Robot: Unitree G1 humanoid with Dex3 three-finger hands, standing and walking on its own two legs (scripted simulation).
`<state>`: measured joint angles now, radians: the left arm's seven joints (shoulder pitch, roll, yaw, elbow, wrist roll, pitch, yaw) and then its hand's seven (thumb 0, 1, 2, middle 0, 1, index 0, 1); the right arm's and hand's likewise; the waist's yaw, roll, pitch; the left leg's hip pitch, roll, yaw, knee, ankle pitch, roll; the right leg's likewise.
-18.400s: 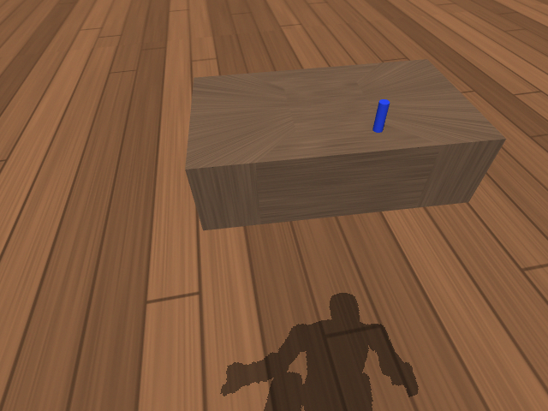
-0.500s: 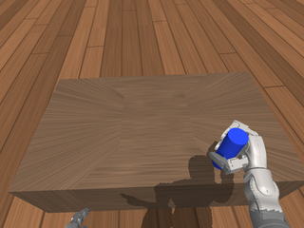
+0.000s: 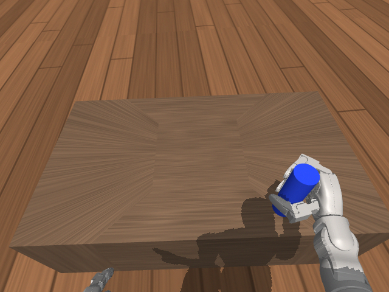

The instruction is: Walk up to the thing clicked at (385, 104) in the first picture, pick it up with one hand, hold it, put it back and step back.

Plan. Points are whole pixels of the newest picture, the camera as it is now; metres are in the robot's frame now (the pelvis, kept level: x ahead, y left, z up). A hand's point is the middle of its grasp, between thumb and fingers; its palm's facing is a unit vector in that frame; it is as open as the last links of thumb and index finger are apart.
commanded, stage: crouch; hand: right
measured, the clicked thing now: (293, 192) +0.31 -0.16 +0.06
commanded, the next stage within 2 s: lower in 1.24 s
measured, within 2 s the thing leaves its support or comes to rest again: neither
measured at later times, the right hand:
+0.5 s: hand (270, 190) +0.38 -0.16 -0.06, palm faces +0.01 +1.00 +0.01, open 7.8 cm
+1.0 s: hand (258, 189) +0.44 -0.15 -0.15, palm faces +0.04 +1.00 +0.00, open 7.8 cm
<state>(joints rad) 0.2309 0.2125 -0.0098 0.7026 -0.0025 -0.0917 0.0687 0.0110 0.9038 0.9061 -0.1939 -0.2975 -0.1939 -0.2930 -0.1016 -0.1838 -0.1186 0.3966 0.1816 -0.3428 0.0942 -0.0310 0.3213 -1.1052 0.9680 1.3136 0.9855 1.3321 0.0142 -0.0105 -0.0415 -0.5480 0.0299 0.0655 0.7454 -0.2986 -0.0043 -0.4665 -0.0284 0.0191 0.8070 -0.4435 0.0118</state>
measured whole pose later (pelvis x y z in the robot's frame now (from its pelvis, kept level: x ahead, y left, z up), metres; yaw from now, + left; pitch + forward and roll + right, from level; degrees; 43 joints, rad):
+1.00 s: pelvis -0.05 +0.00 -0.16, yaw +0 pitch +31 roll +1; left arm 0.24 0.26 0.01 0.69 0.06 -0.06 -0.03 0.01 0.92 0.89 -0.20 -0.31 -0.21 -0.30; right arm -0.78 -0.33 -0.36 1.04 0.07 -0.57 0.12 -0.03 0.31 -1.13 0.96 1.33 0.97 1.34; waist 0.15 -0.01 -0.17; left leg -1.57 0.06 0.04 1.49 -0.47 0.00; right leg -1.48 -0.01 0.03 1.59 -0.66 0.01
